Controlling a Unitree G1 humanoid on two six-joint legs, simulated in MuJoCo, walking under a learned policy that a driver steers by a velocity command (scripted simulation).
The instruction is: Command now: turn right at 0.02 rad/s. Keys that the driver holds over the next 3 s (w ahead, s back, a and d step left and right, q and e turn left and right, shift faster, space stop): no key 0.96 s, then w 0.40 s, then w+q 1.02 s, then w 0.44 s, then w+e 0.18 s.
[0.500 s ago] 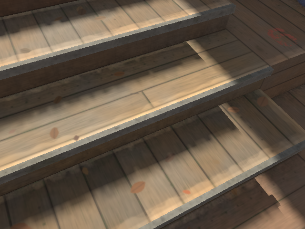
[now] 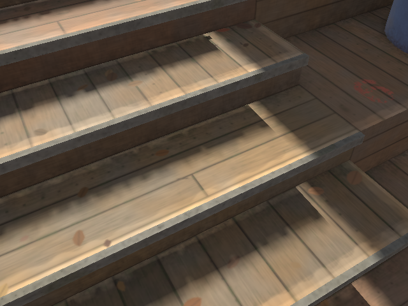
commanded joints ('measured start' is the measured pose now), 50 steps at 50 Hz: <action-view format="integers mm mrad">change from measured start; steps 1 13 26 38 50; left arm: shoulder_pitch -43 22 22 24 28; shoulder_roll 87 92 94 93 96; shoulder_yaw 9 21 12 0 -6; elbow -49 72 182 234 251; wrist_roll -4 -25 -31 -33 -30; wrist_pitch -31 -32 -30 -18 -12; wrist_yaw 4 -9 -9 -8 -11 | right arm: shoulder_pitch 96 29 63 87 128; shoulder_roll -39 -59 -41 -37 -50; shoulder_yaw -3 31 66 83 79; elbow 8 63 105 128 139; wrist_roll -7 -15 -23 -27 -23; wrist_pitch -9 -31 -35 -37 -36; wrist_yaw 1 -25 -20 -17 -17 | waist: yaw -51 19 -6 -2 -12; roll -148 -22 -18 -8 8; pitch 63 82 66 76 98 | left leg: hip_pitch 63 54 230 232 200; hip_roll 19 73 112 121 125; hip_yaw -53 -160 -143 -149 -195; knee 27 -345 -295 -295 -367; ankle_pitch -18 78 459 545 189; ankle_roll -14 54 58 48 71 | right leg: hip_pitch -65 152 91 102 82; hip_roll -235 -87 -86 -90 -71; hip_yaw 303 90 52 42 24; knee -303 -135 -125 -104 -79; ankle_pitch -224 124 218 184 32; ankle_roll -112 20 45 51 47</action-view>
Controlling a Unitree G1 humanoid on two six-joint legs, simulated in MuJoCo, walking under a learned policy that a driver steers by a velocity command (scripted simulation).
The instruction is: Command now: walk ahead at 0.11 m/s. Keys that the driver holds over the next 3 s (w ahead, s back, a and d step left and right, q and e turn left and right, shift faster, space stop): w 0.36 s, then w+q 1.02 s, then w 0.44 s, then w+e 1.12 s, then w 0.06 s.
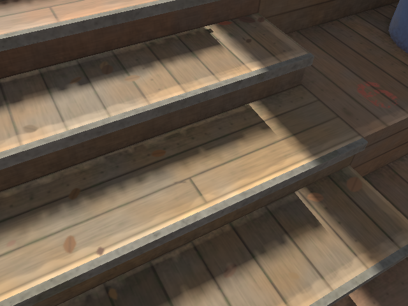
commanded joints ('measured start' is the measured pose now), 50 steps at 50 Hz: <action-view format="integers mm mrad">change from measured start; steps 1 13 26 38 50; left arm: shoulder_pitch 59 -182 199 274 -120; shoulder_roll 61 101 67 224 -34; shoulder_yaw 13 55 31 16 -23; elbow -24 -249 -11 7 -473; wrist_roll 10 6 39 -52 53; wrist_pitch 1 -73 -107 -137 -68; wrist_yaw -7 -93 -66 26 -46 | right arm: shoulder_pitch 94 178 -92 -264 -10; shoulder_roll -122 -193 12 -10 -115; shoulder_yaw -30 -97 -62 0 -98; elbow -12 -10 -245 -396 -108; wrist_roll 1 -16 -3 44 -15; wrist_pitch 1 -78 -31 26 -73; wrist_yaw -2 39 80 37 83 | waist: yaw -10 -17 -5 -116 65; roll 90 94 -13 -150 -31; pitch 90 201 96 -136 89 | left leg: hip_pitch -59 36 -1060 -558 -344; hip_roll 169 346 75 -35 115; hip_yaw -180 -271 -19 338 -288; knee -115 -233 1854 944 28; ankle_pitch -17 45 -23 -175 38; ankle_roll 69 185 98 124 157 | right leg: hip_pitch -84 -559 -39 99 -1000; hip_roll -17 -71 -314 -268 -69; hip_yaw -10 -8 237 -208 63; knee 47 411 -194 -94 1548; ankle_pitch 4 -134 -213 1731 -30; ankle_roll -6 -45 -145 -83 -85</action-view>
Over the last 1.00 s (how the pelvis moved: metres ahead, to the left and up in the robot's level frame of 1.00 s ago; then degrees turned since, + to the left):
0.07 0.02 0.01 1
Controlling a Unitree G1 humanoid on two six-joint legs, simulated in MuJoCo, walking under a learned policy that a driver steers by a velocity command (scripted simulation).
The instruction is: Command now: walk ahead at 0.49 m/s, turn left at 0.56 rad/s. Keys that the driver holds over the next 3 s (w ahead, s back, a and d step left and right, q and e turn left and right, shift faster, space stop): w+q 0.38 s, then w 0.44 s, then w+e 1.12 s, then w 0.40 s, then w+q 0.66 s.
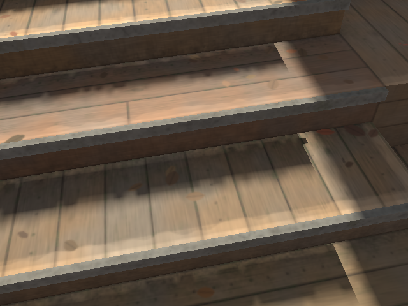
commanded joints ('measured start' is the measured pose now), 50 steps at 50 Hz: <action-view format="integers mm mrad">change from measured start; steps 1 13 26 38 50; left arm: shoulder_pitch -34 5 122 375 155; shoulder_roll -33 54 -14 124 -91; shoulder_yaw -41 -14 26 44 23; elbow -103 -231 241 297 1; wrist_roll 12 -48 -23 -51 -24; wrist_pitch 28 41 -60 -37 12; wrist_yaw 1 -2 -30 32 1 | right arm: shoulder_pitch -11 94 -192 -557 -42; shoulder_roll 15 -193 146 196 131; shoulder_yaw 14 -48 45 89 8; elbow -28 -134 -406 -561 -73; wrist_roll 3 35 -1 8 -12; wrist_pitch -42 -58 14 16 -70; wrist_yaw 16 -26 7 47 30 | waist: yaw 31 147 -116 12 49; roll -74 176 -17 -69 24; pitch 198 -293 168 30 93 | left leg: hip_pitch -30 230 -692 -299 11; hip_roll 218 323 164 210 445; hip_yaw -372 -344 -251 176 -292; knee -411 -318 1108 469 -385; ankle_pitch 163 1772 260 -16 103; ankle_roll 41 15 -40 -13 -29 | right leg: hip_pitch -291 646 409 741 -141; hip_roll -31 86 -202 -190 19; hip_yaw -60 -162 11 -199 84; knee -69 -778 -1647 -1908 55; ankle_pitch -85 -148 -114 811 66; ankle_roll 2 -50 -53 -109 -54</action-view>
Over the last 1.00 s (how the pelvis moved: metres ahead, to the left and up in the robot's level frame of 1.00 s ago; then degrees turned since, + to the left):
0.45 -0.06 0.11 18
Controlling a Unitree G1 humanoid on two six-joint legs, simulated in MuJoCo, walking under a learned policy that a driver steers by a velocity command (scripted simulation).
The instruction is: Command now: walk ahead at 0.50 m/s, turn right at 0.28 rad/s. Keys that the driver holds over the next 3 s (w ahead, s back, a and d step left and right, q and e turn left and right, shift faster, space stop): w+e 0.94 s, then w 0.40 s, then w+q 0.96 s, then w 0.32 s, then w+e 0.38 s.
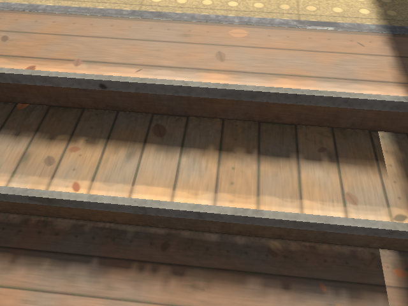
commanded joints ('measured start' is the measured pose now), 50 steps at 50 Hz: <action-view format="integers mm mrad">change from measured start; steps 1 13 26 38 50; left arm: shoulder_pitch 65 -431 -51 335 104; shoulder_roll -125 -73 43 97 32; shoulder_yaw -56 -90 -6 -21 6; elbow -60 -261 24 175 -97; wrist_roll -3 4 14 -13 39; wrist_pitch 32 90 45 -8 -22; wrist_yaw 2 6 15 30 -35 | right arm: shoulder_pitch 125 366 34 -525 -66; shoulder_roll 49 -64 28 152 -21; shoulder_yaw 21 26 42 146 17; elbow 60 165 -277 -515 -227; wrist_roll -1 4 -18 -38 35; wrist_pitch -46 -68 -60 28 36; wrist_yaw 7 -51 -12 -22 -49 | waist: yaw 28 -32 -61 61 -56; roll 65 105 102 1 81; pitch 41 84 -15 66 -118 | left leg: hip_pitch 176 505 -381 -904 247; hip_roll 267 251 21 62 330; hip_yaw -385 -47 -290 -153 -972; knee -518 -832 1134 1044 -441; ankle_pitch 80 386 241 9 -379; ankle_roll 45 9 -38 -36 230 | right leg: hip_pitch -329 -592 327 548 -40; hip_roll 0 -46 -95 -55 88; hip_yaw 75 -182 510 381 49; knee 150 -107 -1400 -1535 -43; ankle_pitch -29 -260 -307 51 -71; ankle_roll -31 -49 -211 -112 12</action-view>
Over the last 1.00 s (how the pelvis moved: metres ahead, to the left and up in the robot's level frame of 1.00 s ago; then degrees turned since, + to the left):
0.63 0.10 0.29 15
